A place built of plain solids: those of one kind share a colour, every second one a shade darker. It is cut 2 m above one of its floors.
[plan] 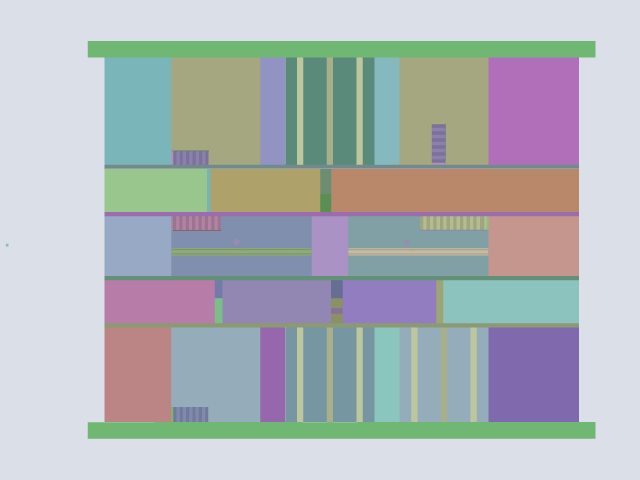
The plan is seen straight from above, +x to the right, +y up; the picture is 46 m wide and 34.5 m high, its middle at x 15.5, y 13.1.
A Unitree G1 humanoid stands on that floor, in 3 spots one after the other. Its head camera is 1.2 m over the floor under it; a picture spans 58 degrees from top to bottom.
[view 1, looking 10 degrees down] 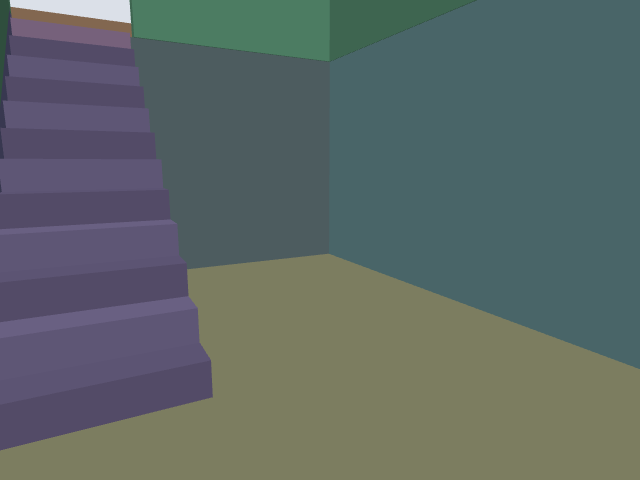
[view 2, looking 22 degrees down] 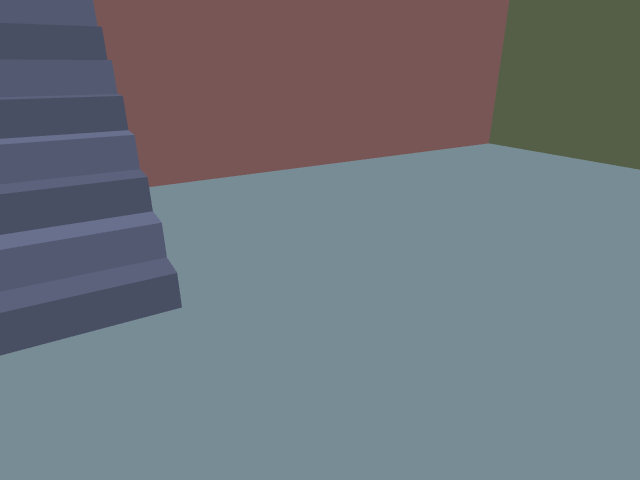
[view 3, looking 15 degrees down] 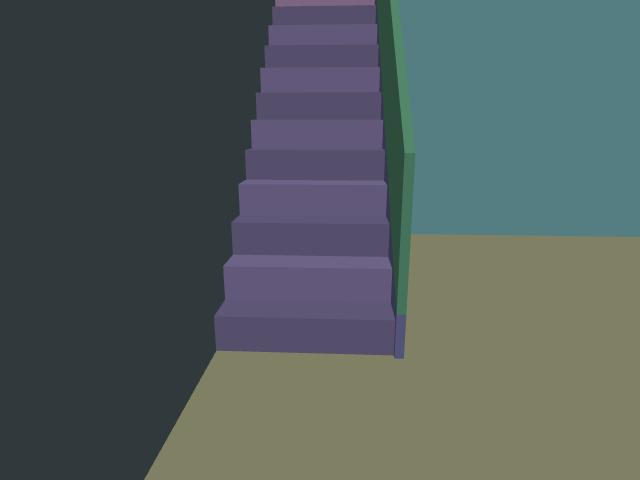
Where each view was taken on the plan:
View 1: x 24.01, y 23.52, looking -118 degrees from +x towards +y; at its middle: floor_hall7a_brick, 5.77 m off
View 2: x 9.57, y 0.69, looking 149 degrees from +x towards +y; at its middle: floor_basinn_concrete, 3.20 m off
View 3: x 9.60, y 19.19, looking -177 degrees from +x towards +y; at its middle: step_basins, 2.66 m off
